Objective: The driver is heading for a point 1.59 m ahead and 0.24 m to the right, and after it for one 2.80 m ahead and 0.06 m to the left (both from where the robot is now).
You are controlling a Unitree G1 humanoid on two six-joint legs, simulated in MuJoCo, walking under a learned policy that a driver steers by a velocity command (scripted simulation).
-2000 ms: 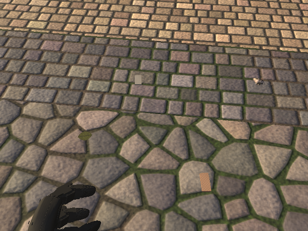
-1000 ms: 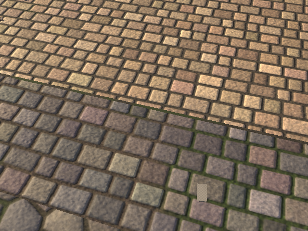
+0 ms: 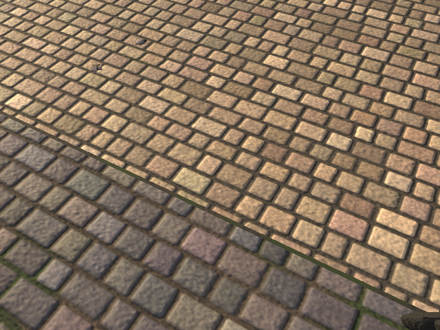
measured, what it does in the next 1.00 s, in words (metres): walks ahead, turning right: left foot, then right foot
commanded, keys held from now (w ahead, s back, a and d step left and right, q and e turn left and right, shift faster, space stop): w+shift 0.14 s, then w+e+shift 0.28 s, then e+shift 0.46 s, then shift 0.02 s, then w+shift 0.10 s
